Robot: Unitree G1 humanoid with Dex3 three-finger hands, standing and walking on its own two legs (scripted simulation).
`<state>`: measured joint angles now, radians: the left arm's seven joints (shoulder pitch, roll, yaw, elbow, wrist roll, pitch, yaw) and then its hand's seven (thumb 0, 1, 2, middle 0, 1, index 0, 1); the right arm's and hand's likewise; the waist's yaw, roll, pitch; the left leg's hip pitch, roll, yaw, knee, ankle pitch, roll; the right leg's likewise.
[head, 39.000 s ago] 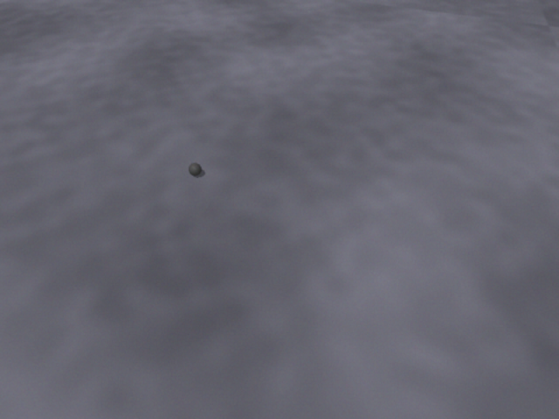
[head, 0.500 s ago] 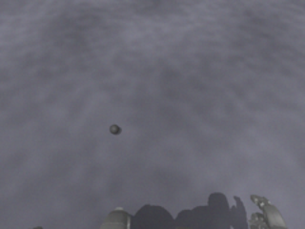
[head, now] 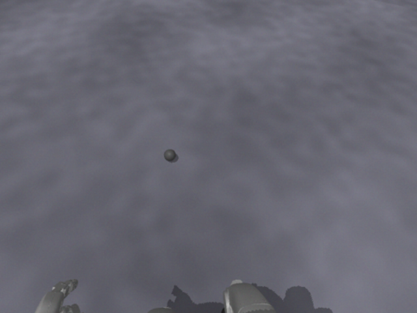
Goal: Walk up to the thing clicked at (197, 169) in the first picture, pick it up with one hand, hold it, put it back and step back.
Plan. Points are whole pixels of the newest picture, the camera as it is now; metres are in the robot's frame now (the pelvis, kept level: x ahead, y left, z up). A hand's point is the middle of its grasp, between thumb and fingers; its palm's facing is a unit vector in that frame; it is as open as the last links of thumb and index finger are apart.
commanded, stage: step back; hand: left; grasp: from above
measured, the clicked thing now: (169, 155) +0.97 +0.17 -0.72
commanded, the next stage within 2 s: stand in 1.44 s
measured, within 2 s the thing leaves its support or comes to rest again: neither
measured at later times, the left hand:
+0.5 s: hand out of the picture -0.10 +0.25 -0.12, palm faces -0.03 -0.89 -0.45, open 7.4 cm
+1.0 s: hand out of the picture -0.10 +0.23 -0.13, palm faces +0.04 -0.92 -0.40, open 7.4 cm
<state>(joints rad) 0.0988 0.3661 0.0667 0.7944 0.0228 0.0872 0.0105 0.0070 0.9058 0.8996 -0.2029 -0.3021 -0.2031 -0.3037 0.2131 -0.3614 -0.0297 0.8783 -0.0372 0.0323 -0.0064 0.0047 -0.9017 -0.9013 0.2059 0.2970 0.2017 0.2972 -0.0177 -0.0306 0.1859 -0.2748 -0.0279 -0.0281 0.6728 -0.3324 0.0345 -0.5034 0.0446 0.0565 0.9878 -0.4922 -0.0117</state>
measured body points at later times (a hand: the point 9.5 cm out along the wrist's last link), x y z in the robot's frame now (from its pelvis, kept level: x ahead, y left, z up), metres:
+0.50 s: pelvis -0.15 -0.03 +0.01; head -0.13 -0.05 +0.45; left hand -0.10 +0.30 -0.09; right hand -0.07 -0.35 -0.13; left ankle -0.15 +0.12 -0.68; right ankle -0.15 -0.16 -0.72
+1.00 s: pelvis -0.15 -0.04 +0.01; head -0.14 -0.06 +0.46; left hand -0.10 +0.27 -0.10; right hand -0.08 -0.37 -0.12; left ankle -0.14 +0.09 -0.68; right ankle -0.13 -0.15 -0.72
